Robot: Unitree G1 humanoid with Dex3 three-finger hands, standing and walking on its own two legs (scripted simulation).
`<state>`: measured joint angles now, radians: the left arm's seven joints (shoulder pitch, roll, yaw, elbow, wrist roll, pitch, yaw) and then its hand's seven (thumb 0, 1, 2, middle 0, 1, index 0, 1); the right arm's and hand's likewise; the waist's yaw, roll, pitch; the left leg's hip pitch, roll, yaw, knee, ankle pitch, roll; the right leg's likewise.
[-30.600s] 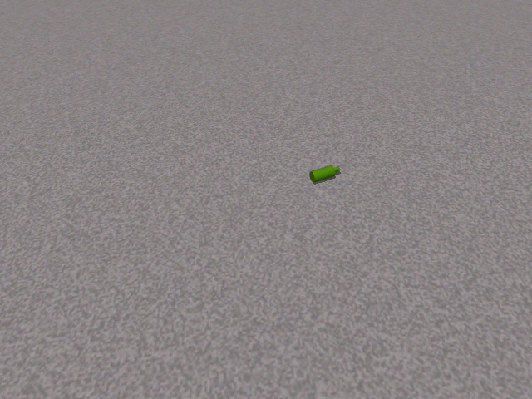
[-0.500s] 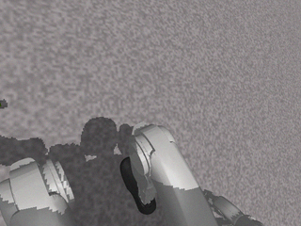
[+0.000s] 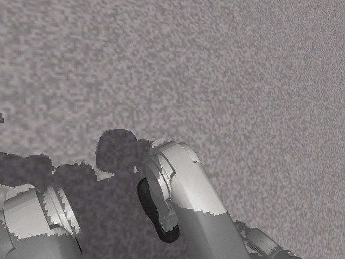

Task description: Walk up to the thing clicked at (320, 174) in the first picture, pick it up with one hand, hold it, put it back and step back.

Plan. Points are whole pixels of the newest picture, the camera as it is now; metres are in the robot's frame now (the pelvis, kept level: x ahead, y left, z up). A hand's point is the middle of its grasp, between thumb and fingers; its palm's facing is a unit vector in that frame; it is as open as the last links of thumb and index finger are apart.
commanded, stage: close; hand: left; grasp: from above
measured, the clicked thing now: out of the picture +0.46 +0.32 -0.27
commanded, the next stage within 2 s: settle in 0.22 s
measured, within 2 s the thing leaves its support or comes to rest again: leaves its support in 0.66 s
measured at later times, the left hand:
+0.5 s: hand out of the picture +0.44 +0.34 -0.24, palm faces -0.44 -0.11 -0.89, open 8.6 cm
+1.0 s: hand out of the picture +0.44 +0.35 -0.16, palm faces -0.44 -0.08 -0.89, open 8.4 cm
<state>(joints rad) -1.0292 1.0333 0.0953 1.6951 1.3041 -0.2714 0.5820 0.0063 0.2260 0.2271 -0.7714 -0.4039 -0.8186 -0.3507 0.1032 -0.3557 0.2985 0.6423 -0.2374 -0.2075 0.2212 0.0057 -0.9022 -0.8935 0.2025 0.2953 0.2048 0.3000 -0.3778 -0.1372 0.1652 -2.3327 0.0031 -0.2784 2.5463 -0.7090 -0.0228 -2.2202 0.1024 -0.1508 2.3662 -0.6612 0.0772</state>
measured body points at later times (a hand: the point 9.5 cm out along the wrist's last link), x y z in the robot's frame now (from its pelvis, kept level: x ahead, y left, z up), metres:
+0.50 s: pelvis +0.00 +0.00 +0.00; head +0.27 +0.14 +0.34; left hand +0.46 +0.34 -0.19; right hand +0.06 -0.25 -0.05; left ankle +0.07 +0.13 -0.27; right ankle +0.12 -0.12 -0.27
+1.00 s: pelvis +0.00 +0.00 +0.02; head +0.24 +0.12 +0.39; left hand +0.46 +0.35 -0.11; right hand +0.11 -0.26 -0.06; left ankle +0.07 +0.13 -0.27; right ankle +0.12 -0.12 -0.27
